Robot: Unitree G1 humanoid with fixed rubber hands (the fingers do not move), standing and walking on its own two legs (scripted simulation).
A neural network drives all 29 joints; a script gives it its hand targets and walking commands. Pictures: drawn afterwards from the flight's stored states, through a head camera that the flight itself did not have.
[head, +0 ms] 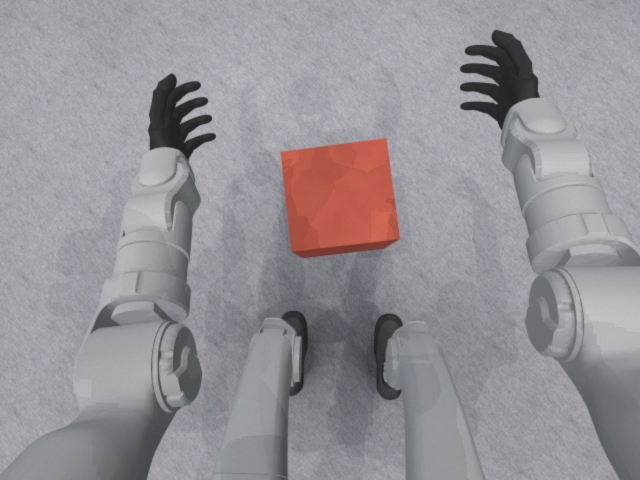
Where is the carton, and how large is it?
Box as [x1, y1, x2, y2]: [281, 138, 399, 257]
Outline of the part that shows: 386,138 281,152 291,251 302,257 367,250 383,248 399,238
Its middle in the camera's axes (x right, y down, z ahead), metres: +0.04 -0.09 +0.87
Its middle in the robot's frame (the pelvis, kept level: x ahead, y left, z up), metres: +0.49 +0.02 -0.51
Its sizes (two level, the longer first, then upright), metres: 0.210 0.200 0.250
